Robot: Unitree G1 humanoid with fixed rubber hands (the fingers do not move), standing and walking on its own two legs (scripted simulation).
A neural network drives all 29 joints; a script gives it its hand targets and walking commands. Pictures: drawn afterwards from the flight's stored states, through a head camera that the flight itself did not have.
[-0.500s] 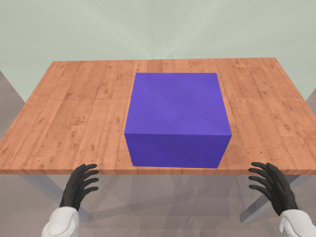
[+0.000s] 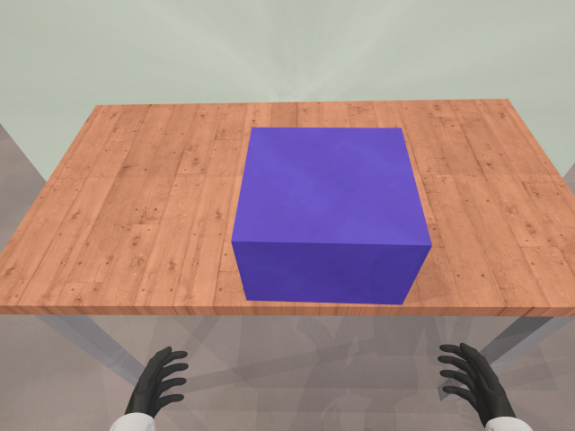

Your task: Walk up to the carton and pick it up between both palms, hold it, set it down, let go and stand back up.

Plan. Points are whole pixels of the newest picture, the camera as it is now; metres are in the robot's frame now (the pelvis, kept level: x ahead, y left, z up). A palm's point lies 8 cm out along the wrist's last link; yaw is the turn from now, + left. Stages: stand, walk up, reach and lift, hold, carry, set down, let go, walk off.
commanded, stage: set down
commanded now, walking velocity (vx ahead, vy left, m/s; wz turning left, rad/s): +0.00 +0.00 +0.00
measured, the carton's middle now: (324, 213) +0.42 -0.02 +0.05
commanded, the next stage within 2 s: let go in 0.28 s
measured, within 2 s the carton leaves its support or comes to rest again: neither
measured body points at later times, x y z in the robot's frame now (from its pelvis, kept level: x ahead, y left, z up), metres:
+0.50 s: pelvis +0.00 +0.00 +0.00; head +0.01 +0.00 +0.45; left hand +0.17 +0.23 -0.09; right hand +0.16 -0.22 -0.09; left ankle -0.04 +0.11 -0.75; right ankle +0.03 -0.13 -0.75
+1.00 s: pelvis -0.01 +0.00 -0.01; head -0.01 -0.01 +0.44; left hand +0.11 +0.26 -0.11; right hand +0.12 -0.26 -0.11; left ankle -0.04 +0.11 -0.75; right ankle +0.03 -0.13 -0.75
